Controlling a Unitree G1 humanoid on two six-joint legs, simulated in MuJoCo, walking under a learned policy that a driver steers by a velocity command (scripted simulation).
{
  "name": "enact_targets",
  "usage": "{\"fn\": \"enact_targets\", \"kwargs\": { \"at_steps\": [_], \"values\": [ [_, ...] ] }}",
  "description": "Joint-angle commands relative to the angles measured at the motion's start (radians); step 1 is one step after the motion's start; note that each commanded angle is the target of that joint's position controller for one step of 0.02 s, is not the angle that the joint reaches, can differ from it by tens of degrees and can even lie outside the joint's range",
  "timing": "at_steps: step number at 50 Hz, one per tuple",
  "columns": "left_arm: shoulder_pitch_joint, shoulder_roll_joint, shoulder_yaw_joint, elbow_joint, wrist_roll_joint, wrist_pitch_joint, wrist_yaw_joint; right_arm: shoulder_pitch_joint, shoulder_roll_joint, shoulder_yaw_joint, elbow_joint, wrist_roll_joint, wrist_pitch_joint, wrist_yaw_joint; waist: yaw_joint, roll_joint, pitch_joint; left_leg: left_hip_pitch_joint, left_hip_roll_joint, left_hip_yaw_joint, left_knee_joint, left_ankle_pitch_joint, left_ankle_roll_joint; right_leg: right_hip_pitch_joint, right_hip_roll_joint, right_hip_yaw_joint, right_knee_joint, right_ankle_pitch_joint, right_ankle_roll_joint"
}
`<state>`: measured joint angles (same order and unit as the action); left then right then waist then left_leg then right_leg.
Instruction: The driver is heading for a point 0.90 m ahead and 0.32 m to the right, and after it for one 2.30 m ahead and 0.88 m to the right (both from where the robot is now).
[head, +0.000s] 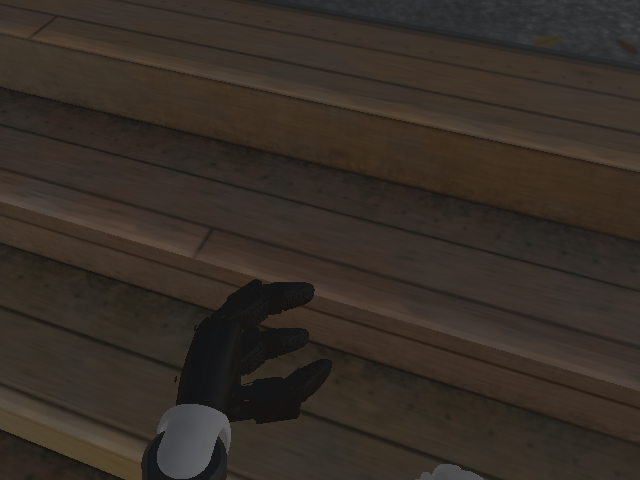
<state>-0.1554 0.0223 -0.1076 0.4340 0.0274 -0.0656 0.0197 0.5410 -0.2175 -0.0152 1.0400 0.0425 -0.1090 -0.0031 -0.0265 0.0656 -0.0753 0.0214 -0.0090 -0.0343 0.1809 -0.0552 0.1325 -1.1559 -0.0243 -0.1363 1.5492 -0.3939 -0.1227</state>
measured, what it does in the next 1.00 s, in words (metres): climbs, turning right: right foot 0.15 m higher, then left foot 0.15 m higher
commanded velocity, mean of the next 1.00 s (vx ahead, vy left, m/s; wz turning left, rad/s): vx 0.96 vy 0.00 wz -0.68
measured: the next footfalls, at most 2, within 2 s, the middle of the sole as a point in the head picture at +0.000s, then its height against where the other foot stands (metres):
right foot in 0.06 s outside the picture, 0.15 m higher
left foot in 0.40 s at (312, 413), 0.15 m higher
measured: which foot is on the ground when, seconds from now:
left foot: down 0.00-0.06, up 0.08-0.38, down 0.40-0.76, up 0.78-1.00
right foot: up 0.00-0.04, down 0.06-0.40, up 0.42-0.76, down 0.78-1.00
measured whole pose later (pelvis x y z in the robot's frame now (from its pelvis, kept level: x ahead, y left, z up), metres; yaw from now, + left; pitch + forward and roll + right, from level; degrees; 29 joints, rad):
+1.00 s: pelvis +0.82 -0.23 +0.42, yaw -42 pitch +4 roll +1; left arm 0.53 0.25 0.05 0.93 0.04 -0.07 -0.02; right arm -0.09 -0.04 0.09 0.37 -0.07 -0.08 -0.01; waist 0.03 -0.03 -0.08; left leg -1.29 0.01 -0.05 2.14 -0.51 0.07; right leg -0.20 0.21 0.21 0.57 -0.38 -0.15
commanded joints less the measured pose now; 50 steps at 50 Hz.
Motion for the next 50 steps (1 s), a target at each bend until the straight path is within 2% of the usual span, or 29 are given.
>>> {"fn": "enact_targets", "kwargs": {
  "at_steps": [1,2,3,4,5,6,8,11,12,13,14,15,18,19,21,23,26,29,32,34,37,38,39,40,41,43,45,49,50],
  "values": [
    [0.369,0.233,0.103,0.049,0.002,0.008,0.014,-0.142,-0.332,-0.100,-0.196,0.011,-0.070,-0.011,0.241,-0.007,-0.295,-0.190,0.212,-0.062,0.376,1.671,0.073,0.889,0.100,0.057,-0.391,-0.206,-0.028],
    [0.469,0.292,0.128,0.069,-0.020,-0.013,0.011,-0.232,-0.327,-0.116,-0.229,-0.017,-0.073,0.008,0.317,0.039,-0.305,-0.134,0.189,-0.065,0.678,1.614,0.036,0.966,0.077,0.115,-0.667,-0.022,-0.042],
    [0.530,0.391,0.172,0.137,-0.008,-0.021,0.002,-0.356,-0.226,-0.110,-0.283,-0.060,-0.085,0.019,0.317,-0.030,-0.233,-0.293,0.033,-0.105,1.085,0.714,0.006,1.022,0.002,0.343,-0.908,-0.015,-0.081],
    [0.546,0.433,0.193,0.226,0.014,-0.006,-0.004,-0.194,0.005,-0.068,-0.344,-0.060,-0.085,0.039,0.159,-0.382,-0.242,-0.768,-0.203,-0.213,1.538,-0.121,-0.046,1.273,-0.211,0.843,-1.046,0.573,-0.164],
    [0.504,0.392,0.199,0.246,0.010,-0.005,-0.016,-0.199,0.017,-0.050,-0.408,-0.073,-0.077,0.033,0.108,-0.201,-0.258,-1.002,-0.173,-0.215,1.885,-0.160,-0.027,1.297,-0.285,1.039,-1.128,0.363,-0.226],
    [0.427,0.311,0.154,0.335,-0.035,0.012,-0.050,-0.472,-0.014,-0.029,-0.547,-0.054,-0.072,-0.002,0.134,-0.171,-0.053,-1.267,-0.185,-0.030,2.190,-0.394,-0.074,1.262,-0.298,0.990,-1.162,0.338,-0.214],
    [0.553,0.162,0.146,0.451,-0.005,-0.028,-0.033,-0.481,0.193,0.049,-0.565,-0.142,-0.024,0.008,0.022,-0.071,0.123,-1.384,-0.025,-0.045,2.163,-0.364,0.020,1.018,-0.141,0.567,-1.154,0.025,-0.128],
    [0.466,0.135,0.121,0.480,-0.003,-0.054,-0.035,-0.629,0.150,0.074,-0.653,-0.100,0.032,-0.013,-0.056,-0.084,0.273,-1.228,0.023,0.095,1.899,-0.429,-0.012,0.596,-0.033,0.353,-1.369,0.264,-0.077],
    [0.536,0.137,0.102,0.596,-0.079,-0.031,-0.096,-0.732,0.128,0.088,-0.773,0.017,0.018,-0.028,-0.057,-0.189,0.319,-1.311,0.057,0.156,2.056,-0.423,-0.054,0.580,-0.018,0.447,-1.395,0.357,-0.136],
    [0.557,0.166,0.103,0.627,-0.083,-0.011,-0.104,-0.753,0.114,0.094,-0.811,0.026,0.010,-0.039,-0.077,-0.178,0.307,-1.341,0.079,0.152,1.977,-0.476,-0.057,0.606,-0.022,0.408,-1.396,0.403,-0.144],
    [0.605,0.271,0.148,0.540,-0.032,-0.046,-0.036,-0.733,0.126,0.110,-0.781,-0.089,0.023,-0.032,-0.047,-0.055,0.215,-1.160,0.087,0.120,1.609,-0.541,-0.017,0.647,-0.041,0.315,-1.508,0.427,-0.090],
    [0.551,0.282,0.153,0.512,-0.052,-0.039,-0.001,-0.677,0.116,0.114,-0.750,-0.106,0.027,-0.018,-0.056,0.052,0.104,-0.656,0.060,0.177,1.265,-0.363,-0.025,0.463,0.010,0.253,-1.620,0.582,-0.106],
    [0.480,0.586,0.258,0.378,-0.060,-0.103,0.014,-0.256,-0.049,0.003,-0.644,-0.055,0.033,-0.028,-0.274,-0.154,-0.358,-0.025,-0.053,0.102,0.947,-0.341,-0.057,0.805,-0.098,0.379,-1.126,1.823,-0.114],
    [0.395,0.552,0.275,0.348,-0.038,-0.112,-0.011,-0.135,-0.116,-0.036,-0.579,-0.048,0.044,-0.029,-0.353,-0.122,-0.435,0.032,-0.054,0.083,0.776,-0.361,-0.051,0.905,-0.083,0.400,-0.819,1.881,-0.071],
    [0.469,0.255,0.234,0.243,-0.047,-0.136,-0.064,-0.188,-0.266,-0.089,-0.492,-0.090,0.028,-0.032,-0.155,0.391,-0.452,0.161,0.400,-0.749,0.271,-0.022,0.117,0.468,0.212,0.380,0.160,0.259,0.044],
    [0.391,0.169,0.204,0.166,0.022,-0.082,-0.040,-0.350,-0.050,-0.049,-0.441,-0.077,0.015,-0.022,-0.027,-0.003,-0.207,-0.041,0.396,-0.676,0.241,-0.483,0.140,0.221,0.067,0.263,0.494,0.316,0.018],
    [0.284,0.021,0.120,0.098,0.022,-0.009,-0.039,-0.181,0.075,-0.024,-0.174,-0.097,-0.022,0.005,0.036,-0.065,0.096,-0.183,0.312,-0.211,0.184,-0.351,0.009,-0.105,0.037,0.235,0.831,0.096,-0.059],
    [0.178,0.018,0.100,0.029,-0.031,0.044,-0.013,-0.224,0.079,-0.011,-0.096,-0.103,-0.050,0.020,0.125,-0.020,0.226,-0.388,0.313,0.061,-0.005,-0.240,-0.074,-0.129,0.038,0.238,0.722,-0.037,-0.062],
    [-0.042,0.027,0.078,-0.083,-0.010,0.071,0.024,-0.257,0.036,0.000,-0.046,-0.077,-0.050,0.032,0.190,-0.054,0.306,-0.517,0.197,0.315,-0.157,-0.030,-0.141,-0.056,0.043,0.144,0.381,-0.065,-0.084],
    [0.149,0.154,0.099,0.021,-0.020,0.077,-0.009,-0.278,-0.068,-0.007,-0.110,-0.016,-0.044,-0.019,0.236,-0.089,0.109,-0.651,0.128,0.433,-0.167,0.691,-0.073,0.584,0.114,-0.098,-0.006,0.138,-0.051],
    [0.650,0.312,0.175,0.143,-0.031,0.084,-0.012,-0.381,-0.429,-0.112,-0.258,0.011,-0.073,-0.036,0.413,0.090,-0.338,-0.174,0.265,0.317,0.419,1.767,0.002,0.943,0.152,-0.033,-0.208,0.056,-0.046],
    [0.656,0.365,0.189,0.122,-0.020,0.074,-0.015,-0.389,-0.394,-0.123,-0.297,0.009,-0.071,0.004,0.385,0.095,-0.373,-0.124,0.295,0.241,0.699,1.734,0.011,1.023,0.193,0.042,-0.466,-0.029,-0.039],
    [0.535,0.384,0.227,0.121,-0.047,0.050,-0.027,-0.390,-0.264,-0.116,-0.313,-0.008,-0.046,0.038,0.327,-0.019,-0.240,-0.221,0.149,0.205,1.128,0.790,-0.041,0.999,0.186,0.217,-0.872,0.061,-0.118],
    [0.405,0.427,0.246,0.170,-0.063,0.044,-0.030,-0.433,-0.056,-0.060,-0.435,-0.077,-0.034,0.073,0.173,-0.370,-0.073,-0.774,-0.086,0.108,1.678,-0.166,-0.108,1.092,0.112,0.543,-0.874,0.685,-0.223],
    [0.314,0.439,0.231,0.133,-0.039,0.065,-0.015,-0.337,0.026,-0.028,-0.538,-0.135,-0.041,0.064,0.036,-0.231,-0.261,-0.980,-0.057,-0.058,1.954,-0.168,-0.108,1.219,-0.013,0.893,-1.037,0.496,-0.315],
    [0.442,0.374,0.214,0.238,-0.007,0.044,-0.005,-0.457,0.097,0.031,-0.631,-0.144,-0.049,0.045,0.037,-0.092,-0.026,-1.222,-0.026,-0.053,2.183,-0.265,-0.092,1.046,-0.060,1.051,-1.280,-0.113,-0.278],
    [0.514,0.312,0.189,0.306,0.005,0.003,-0.010,-0.489,0.089,0.055,-0.647,-0.131,-0.016,0.011,0.008,-0.020,0.194,-1.343,-0.006,-0.017,2.155,-0.361,-0.089,0.875,-0.013,0.793,-1.204,0.212,-0.203],
    [0.618,0.306,0.169,0.434,-0.007,-0.044,-0.030,-0.740,0.140,0.095,-0.787,-0.128,0.026,-0.037,0.013,-0.023,0.269,-1.343,0.048,0.048,1.895,-0.571,-0.061,0.674,0.032,0.548,-1.308,0.478,-0.082],
    [0.686,0.272,0.143,0.541,0.069,-0.048,-0.083,-0.872,-0.084,0.074,-0.904,-0.094,0.032,0.014,-0.061,-0.001,-0.220,-0.965,0.002,-0.002,1.395,-0.521,-0.025,0.603,0.147,0.497,-1.113,0.420,-0.039]
  ]
}}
